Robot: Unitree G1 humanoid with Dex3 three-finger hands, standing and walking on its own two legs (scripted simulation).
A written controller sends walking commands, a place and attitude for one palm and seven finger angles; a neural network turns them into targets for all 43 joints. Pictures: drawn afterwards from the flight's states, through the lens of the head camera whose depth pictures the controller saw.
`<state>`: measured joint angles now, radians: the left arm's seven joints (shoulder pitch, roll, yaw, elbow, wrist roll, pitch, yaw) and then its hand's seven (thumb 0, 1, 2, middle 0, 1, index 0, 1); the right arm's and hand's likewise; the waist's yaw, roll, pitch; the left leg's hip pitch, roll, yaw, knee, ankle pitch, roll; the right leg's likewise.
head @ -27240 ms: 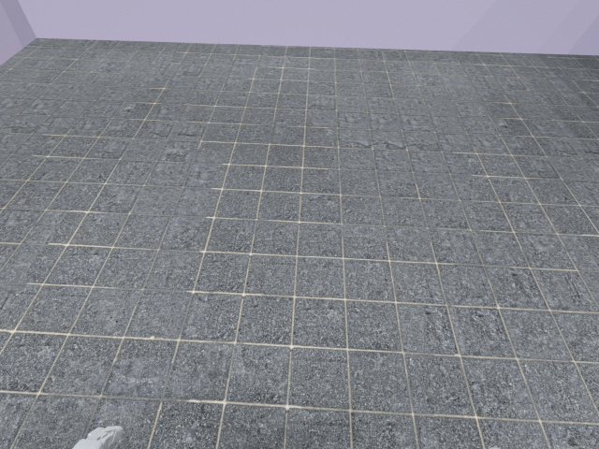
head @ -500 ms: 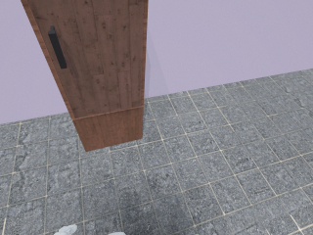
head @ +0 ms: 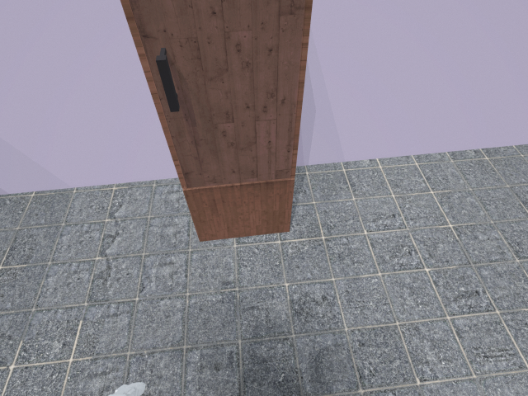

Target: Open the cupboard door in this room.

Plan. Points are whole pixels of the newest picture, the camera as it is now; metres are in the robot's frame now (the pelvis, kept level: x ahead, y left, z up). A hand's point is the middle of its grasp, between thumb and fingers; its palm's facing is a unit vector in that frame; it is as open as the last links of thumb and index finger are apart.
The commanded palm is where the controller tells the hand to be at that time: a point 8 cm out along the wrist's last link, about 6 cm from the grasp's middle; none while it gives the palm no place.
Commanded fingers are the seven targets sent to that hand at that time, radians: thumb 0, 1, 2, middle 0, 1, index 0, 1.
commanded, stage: turn to face it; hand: left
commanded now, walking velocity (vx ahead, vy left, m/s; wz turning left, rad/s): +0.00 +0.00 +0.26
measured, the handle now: (169, 80) +0.76 +0.25 +0.05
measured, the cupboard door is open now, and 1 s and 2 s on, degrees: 0 0 0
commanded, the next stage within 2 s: take the last steps up to it in 0.04 s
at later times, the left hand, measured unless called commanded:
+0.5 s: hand out of the picture -0.08 +0.17 -0.17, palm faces +0.26 -0.95 -0.18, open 7.4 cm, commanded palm none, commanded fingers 0.00 0.90 0.90 -0.20 -0.30 -0.20 -0.30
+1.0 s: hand (179, 338) +0.24 +0.18 -0.18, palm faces +0.10 -0.97 -0.24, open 7.4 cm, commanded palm none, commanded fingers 0.00 0.90 0.90 -0.20 -0.30 -0.20 -0.30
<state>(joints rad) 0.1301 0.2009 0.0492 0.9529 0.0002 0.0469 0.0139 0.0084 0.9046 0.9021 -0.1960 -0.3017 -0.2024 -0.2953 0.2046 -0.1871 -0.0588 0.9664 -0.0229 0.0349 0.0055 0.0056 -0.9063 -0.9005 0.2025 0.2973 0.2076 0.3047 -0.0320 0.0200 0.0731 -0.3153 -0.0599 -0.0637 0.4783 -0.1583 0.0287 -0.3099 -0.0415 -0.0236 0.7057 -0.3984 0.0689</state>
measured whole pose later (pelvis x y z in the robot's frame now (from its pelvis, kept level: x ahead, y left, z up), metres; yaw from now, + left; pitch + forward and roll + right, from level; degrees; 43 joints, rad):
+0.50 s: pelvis +0.00 +0.00 +0.00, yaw +9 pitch +0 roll +0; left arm 0.39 0.17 0.04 1.10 0.02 -0.02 0.00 0.01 0.90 0.90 -0.20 -0.30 -0.21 -0.30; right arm 0.20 -0.20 -0.05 1.04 -0.02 -0.01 0.01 0.01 -0.91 -0.90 0.20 0.30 0.20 0.30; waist 0.06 0.00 0.03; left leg -0.17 0.05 0.07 0.46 -0.30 -0.02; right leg -0.19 -0.08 -0.16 0.49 -0.29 0.02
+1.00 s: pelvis +0.16 -0.03 -0.02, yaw +6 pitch -2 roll +1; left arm 0.12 0.19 0.06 1.00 0.01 -0.07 -0.02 0.00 0.91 0.90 -0.19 -0.30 -0.20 -0.30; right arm 0.37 -0.16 -0.05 1.16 0.00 -0.01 -0.01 0.01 -0.91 -0.90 0.20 0.30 0.21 0.30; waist -0.03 0.02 0.14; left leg -0.16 0.07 0.02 1.05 -0.52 0.00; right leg -0.44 -0.06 -0.14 0.70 -0.22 -0.06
